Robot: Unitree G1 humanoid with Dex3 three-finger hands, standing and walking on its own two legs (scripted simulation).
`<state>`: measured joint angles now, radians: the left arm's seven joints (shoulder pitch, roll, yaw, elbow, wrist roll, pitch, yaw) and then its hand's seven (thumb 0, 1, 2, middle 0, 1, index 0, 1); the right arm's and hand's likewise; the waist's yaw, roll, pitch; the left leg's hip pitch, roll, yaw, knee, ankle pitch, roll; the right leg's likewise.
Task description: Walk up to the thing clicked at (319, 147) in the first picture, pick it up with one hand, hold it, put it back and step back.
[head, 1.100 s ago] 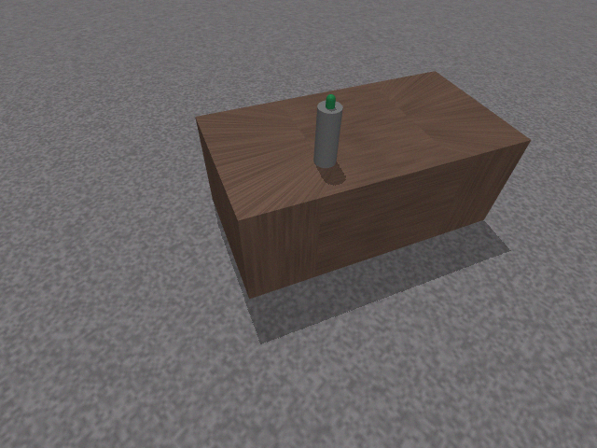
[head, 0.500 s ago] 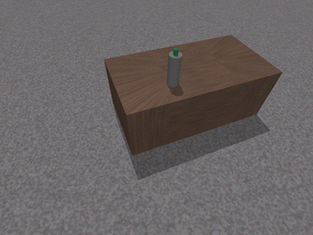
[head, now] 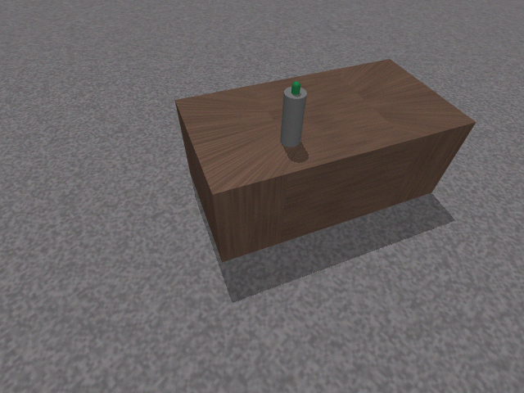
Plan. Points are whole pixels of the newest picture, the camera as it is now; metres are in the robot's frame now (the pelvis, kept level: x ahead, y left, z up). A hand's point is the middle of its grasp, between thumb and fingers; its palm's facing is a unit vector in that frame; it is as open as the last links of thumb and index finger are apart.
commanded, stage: stand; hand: right
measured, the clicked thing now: (293, 113) +1.06 -0.13 -0.21
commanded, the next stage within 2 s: walk up in 0.02 s
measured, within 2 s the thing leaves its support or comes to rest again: neither
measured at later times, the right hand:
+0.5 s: hand (396, 338) +0.25 -0.25 -0.15, palm faces -0.18 +0.88 -0.45, open 7.4 cm
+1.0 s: hand (403, 253) +0.44 -0.33 -0.16, palm faces -0.31 +0.85 -0.42, open 7.4 cm
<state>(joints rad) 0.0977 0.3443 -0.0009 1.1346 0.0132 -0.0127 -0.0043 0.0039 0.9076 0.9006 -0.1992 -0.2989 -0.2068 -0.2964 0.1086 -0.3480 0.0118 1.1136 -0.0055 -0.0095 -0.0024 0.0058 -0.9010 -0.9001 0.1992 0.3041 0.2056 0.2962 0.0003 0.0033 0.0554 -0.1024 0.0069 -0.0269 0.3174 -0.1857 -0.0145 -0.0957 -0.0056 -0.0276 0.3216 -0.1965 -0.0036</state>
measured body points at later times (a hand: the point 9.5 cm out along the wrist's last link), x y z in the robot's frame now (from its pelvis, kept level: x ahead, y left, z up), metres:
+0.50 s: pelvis +0.10 +0.01 -0.04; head +0.14 +0.03 +0.41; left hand +0.05 +0.33 -0.17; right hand +0.26 -0.30 -0.12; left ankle +0.17 +0.13 -0.75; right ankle +0.02 -0.12 -0.70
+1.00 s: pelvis +0.29 -0.07 -0.02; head +0.30 -0.07 +0.43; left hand +0.22 +0.25 -0.12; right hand +0.46 -0.37 -0.13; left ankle +0.28 +0.06 -0.70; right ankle +0.33 -0.18 -0.75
